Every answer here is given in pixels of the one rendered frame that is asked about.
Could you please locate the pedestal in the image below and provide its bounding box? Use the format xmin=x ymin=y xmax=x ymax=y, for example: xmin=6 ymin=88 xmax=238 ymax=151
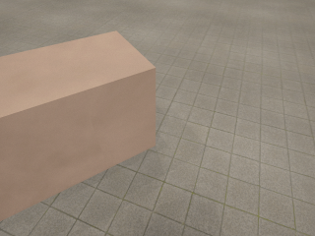
xmin=0 ymin=30 xmax=157 ymax=221

